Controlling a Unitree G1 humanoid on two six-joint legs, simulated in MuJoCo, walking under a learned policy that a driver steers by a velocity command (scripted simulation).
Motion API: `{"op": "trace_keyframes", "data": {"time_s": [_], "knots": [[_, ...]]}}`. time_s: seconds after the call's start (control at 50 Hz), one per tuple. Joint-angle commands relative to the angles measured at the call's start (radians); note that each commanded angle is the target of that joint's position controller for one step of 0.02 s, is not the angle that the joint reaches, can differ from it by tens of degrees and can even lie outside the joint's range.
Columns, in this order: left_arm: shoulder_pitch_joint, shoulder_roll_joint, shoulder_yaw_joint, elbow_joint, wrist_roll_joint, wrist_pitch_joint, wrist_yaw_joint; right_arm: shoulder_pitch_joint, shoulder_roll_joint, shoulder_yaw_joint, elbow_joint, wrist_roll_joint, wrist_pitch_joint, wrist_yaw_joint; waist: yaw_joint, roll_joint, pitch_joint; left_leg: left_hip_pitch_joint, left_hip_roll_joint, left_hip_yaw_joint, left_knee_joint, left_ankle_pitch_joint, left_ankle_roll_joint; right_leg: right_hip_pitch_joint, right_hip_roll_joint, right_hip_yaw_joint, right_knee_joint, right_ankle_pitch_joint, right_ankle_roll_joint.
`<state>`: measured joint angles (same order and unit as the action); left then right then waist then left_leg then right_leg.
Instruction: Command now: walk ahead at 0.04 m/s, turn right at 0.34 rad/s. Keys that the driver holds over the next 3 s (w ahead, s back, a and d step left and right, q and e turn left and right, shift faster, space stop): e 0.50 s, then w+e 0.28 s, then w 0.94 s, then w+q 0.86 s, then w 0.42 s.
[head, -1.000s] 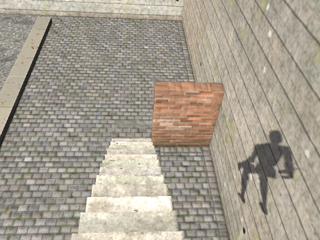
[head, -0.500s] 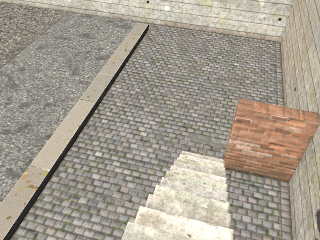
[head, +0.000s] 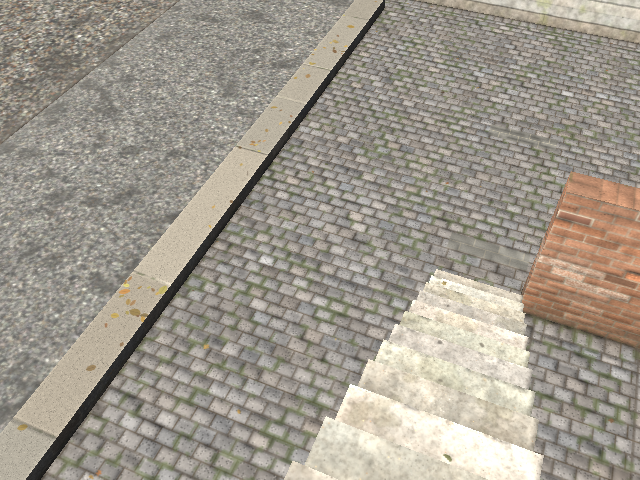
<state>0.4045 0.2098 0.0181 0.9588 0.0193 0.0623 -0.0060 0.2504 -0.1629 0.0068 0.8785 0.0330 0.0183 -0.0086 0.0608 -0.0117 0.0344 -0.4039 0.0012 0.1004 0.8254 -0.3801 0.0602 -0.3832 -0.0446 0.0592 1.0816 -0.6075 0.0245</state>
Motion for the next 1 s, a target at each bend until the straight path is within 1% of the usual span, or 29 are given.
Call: {"op": "trace_keyframes", "data": {"time_s": [0.02,0.1,0.14,0.2,0.22,0.24,0.26,0.28,0.34,0.38,0.42,0.44,0.48,0.5,0.52,0.54,0.56,0.58,0.6,0.62,0.64,0.66,0.68,0.7,0.74,0.78,0.82,0.9,1.0], "knots": [[0.008,0.073,0.036,-0.041,-0.006,0.023,-0.003,-0.099,-0.114,-0.01,-0.111,-0.039,-0.022,-0.002,0.018,0.191,-0.057,-0.03,0.266,-0.291,-0.432,0.323,0.157,-0.031,0.025,-0.038,0.085,0.123,0.009],[-0.07,0.08,0.046,-0.058,0.01,0.022,-0.007,-0.09,-0.152,-0.033,-0.148,-0.045,-0.026,-0.025,0.015,0.13,-0.059,-0.103,0.244,-0.155,-0.309,0.295,0.122,0.04,0.076,-0.116,0.048,0.155,-0.027],[-0.19,0.077,0.035,-0.145,-0.01,0.028,-0.011,-0.063,-0.216,-0.058,-0.155,-0.058,-0.011,-0.026,-0.022,0.158,-0.024,-0.011,0.263,-0.195,-0.347,0.205,0.116,-0.016,0.076,-0.109,-0.194,0.047,-0.054],[-0.056,0.099,0.039,-0.147,-0.012,0.015,-0.038,-0.08,-0.253,-0.077,-0.181,-0.046,0.031,-0.041,0.035,0.102,-0.104,-0.023,0.236,-0.162,-0.25,0.054,0.083,0.249,0.085,-0.08,-0.537,0.223,-0.087],[0.007,0.162,0.056,-0.146,-0.014,0.001,-0.045,-0.111,-0.237,-0.079,-0.203,-0.04,0.034,-0.033,0.081,-0.054,-0.051,-0.27,0.121,-0.038,-0.051,-0.134,0.0,0.399,-0.047,0.209,-0.68,0.233,-0.132],[0.028,0.309,0.086,-0.155,-0.021,0.001,-0.029,-0.236,-0.204,-0.073,-0.28,-0.038,0.035,-0.027,0.139,-0.31,0.004,-0.529,-0.047,-0.034,0.131,-0.347,-0.072,0.4,-0.257,0.693,-0.773,0.383,-0.225],[0.0,0.262,0.066,-0.173,0.016,0.007,-0.007,-0.244,-0.219,-0.073,-0.272,-0.038,0.03,-0.022,0.096,-0.173,0.024,-0.603,-0.008,-0.198,0.214,-0.265,-0.072,0.463,-0.28,0.666,-0.76,0.477,-0.272],[-0.06,0.245,0.059,-0.194,0.027,0.015,0.005,-0.219,-0.201,-0.068,-0.268,-0.039,0.026,-0.005,0.05,-0.121,0.01,-0.604,-0.004,-0.204,0.291,-0.183,-0.076,0.448,-0.273,0.573,-0.721,0.534,-0.317],[-0.227,0.15,0.023,-0.28,-0.003,0.009,-0.013,-0.129,-0.226,-0.08,-0.222,-0.056,0.047,0.008,-0.053,-0.042,-0.058,-0.394,-0.03,-0.14,0.576,0.006,-0.127,0.17,-0.147,0.328,-0.62,0.704,-0.296],[-0.228,0.16,0.02,-0.309,-0.021,0.002,-0.026,-0.201,-0.209,-0.066,-0.289,-0.065,0.068,0.018,-0.041,-0.077,-0.044,-0.444,-0.049,-0.097,0.598,-0.008,-0.14,0.101,-0.09,0.295,-0.609,0.626,-0.267],[-0.212,0.165,0.021,-0.323,-0.01,-0.003,-0.02,-0.228,-0.173,-0.048,-0.312,-0.068,0.075,0.024,-0.045,-0.058,-0.026,-0.403,-0.051,-0.084,0.436,0.047,-0.14,0.054,-0.052,0.279,-0.595,0.488,-0.226],[-0.244,0.186,0.021,-0.344,0.002,-0.021,-0.014,-0.17,-0.178,-0.057,-0.278,-0.065,0.067,0.023,-0.058,-0.057,-0.097,-0.256,-0.073,-0.065,0.625,0.245,-0.128,-0.045,-0.08,0.297,-0.551,0.635,-0.234],[-0.229,0.207,0.028,-0.362,-0.017,-0.017,0.001,-0.299,-0.173,-0.036,-0.359,-0.07,0.078,0.02,-0.052,-0.07,-0.041,-0.415,-0.072,-0.11,0.448,0.038,-0.125,0.026,-0.069,0.359,-0.586,0.512,-0.251],[-0.196,0.228,0.04,-0.372,-0.007,-0.008,0.006,-0.342,-0.16,-0.02,-0.375,-0.065,0.072,0.02,-0.01,-0.082,-0.041,-0.401,-0.067,-0.103,0.313,0.007,-0.113,0.084,-0.074,0.383,-0.613,0.464,-0.253],[-0.237,0.25,0.04,-0.388,-0.001,-0.019,0.012,-0.257,-0.166,-0.028,-0.334,-0.068,0.05,0.015,-0.035,-0.098,-0.153,-0.209,-0.063,-0.103,0.513,0.242,-0.097,0.017,-0.116,0.4,-0.561,0.6,-0.256],[-0.229,0.243,0.048,-0.389,-0.004,0.002,0.011,-0.273,-0.157,-0.013,-0.375,-0.048,0.056,0.017,-0.049,-0.127,-0.089,-0.283,-0.05,-0.14,0.155,-0.054,-0.089,0.092,-0.074,0.39,-0.631,0.384,-0.264],[-0.292,0.258,0.049,-0.414,-0.013,-0.006,0.007,-0.22,-0.177,-0.017,-0.329,-0.057,0.034,0.022,-0.042,-0.131,-0.169,-0.007,-0.058,-0.1,0.372,0.23,-0.083,-0.059,-0.098,0.39,-0.618,0.434,-0.249],[-0.289,0.256,0.055,-0.413,-0.006,0.015,0.003,-0.22,-0.153,-0.005,-0.367,-0.031,0.043,0.024,-0.074,-0.157,-0.081,-0.064,-0.047,-0.152,-0.065,-0.159,-0.058,0.021,-0.043,0.383,-0.697,0.225,-0.253],[-0.296,0.269,0.065,-0.421,-0.024,0.025,-0.002,-0.176,-0.16,-0.005,-0.335,-0.04,0.037,0.028,-0.056,-0.148,-0.069,0.197,-0.084,-0.061,0.014,0.038,-0.067,-0.152,-0.035,0.394,-0.726,0.135,-0.233],[-0.318,0.263,0.064,-0.417,-0.024,0.037,0.0,-0.073,-0.148,-0.007,-0.32,-0.029,0.045,0.021,-0.136,-0.166,-0.033,0.257,-0.029,-0.168,-0.308,-0.055,-0.039,-0.117,-0.023,0.417,-0.703,-0.043,-0.221],[-0.201,0.223,0.064,-0.369,-0.018,0.027,0.003,0.011,-0.155,-0.014,-0.277,-0.039,0.041,0.016,-0.142,-0.064,-0.033,0.47,-0.02,-0.161,-0.373,-0.061,-0.061,-0.226,0.034,0.371,-0.581,-0.105,-0.202],[-0.204,0.199,0.067,-0.351,-0.019,0.027,0.006,0.135,-0.15,-0.002,-0.272,-0.044,0.025,0.026,-0.194,0.087,-0.101,0.602,0.086,-0.269,-0.393,-0.179,-0.072,-0.322,0.081,0.237,-0.29,-0.111,-0.182],[-0.381,0.16,0.061,-0.491,-0.051,0.008,-0.013,0.3,-0.361,-0.063,-0.246,-0.062,0.017,0.043,-0.276,0.384,-0.042,0.703,0.332,-0.827,-0.542,-0.594,-0.001,-0.778,0.257,0.152,-0.14,-0.156,-0.127],[-0.619,0.275,0.096,-0.506,-0.032,-0.025,-0.01,0.298,-0.318,-0.066,-0.226,-0.06,0.003,0.034,-0.329,0.133,0.116,0.592,0.336,-0.938,-0.606,-0.625,-0.007,-0.934,0.219,0.257,-0.013,0.04,-0.084],[-0.484,0.207,0.093,-0.434,-0.022,-0.043,-0.021,0.18,-0.291,-0.056,-0.22,-0.095,-0.028,0.01,-0.171,0.121,0.063,0.455,0.314,-0.738,-0.528,-0.321,-0.016,-0.826,0.216,0.253,0.183,0.229,-0.045],[-0.311,0.148,0.079,-0.364,0.007,-0.029,-0.03,0.053,-0.209,-0.032,-0.239,-0.086,-0.063,0.004,-0.045,0.126,-0.039,0.215,0.226,-0.501,-0.491,-0.078,-0.003,-0.624,0.211,0.159,0.454,0.395,-0.032],[-0.242,0.115,0.066,-0.322,0.006,0.007,-0.031,-0.031,-0.141,-0.007,-0.25,-0.063,-0.071,0.029,0.015,0.101,-0.065,-0.023,0.192,-0.376,-0.475,-0.02,0.026,-0.484,0.212,0.119,0.605,0.548,-0.003],[-0.312,0.101,0.048,-0.302,0.032,0.032,-0.013,0.144,-0.196,-0.009,-0.178,-0.035,-0.073,0.027,-0.06,0.036,0.02,0.005,0.195,-0.32,-0.462,0.086,0.02,-0.49,0.187,0.088,0.434,0.722,0.018],[-0.425,0.135,0.068,-0.25,0.033,0.011,0.004,0.427,-0.261,-0.046,-0.02,-0.085,-0.088,0.007,-0.188,0.144,0.02,0.433,0.236,-0.332,-0.286,0.253,0.078,-0.681,0.163,0.149,0.223,0.67,-0.01]]}}
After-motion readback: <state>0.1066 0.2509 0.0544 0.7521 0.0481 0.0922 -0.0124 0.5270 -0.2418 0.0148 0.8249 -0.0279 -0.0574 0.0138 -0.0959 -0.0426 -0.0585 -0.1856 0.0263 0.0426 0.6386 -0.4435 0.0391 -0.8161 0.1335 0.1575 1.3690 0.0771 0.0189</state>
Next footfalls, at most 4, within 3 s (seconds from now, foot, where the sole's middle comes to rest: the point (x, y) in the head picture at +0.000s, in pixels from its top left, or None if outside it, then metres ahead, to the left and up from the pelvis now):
0.20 right None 0.03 -0.06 -0.74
0.66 left None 0.09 0.15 -0.74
1.32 right None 0.21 -0.23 -0.93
1.94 left None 0.49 -0.19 -1.13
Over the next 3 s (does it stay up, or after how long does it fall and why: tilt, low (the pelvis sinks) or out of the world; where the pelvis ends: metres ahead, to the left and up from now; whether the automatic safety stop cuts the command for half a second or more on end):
stays up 0.82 -0.29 -0.63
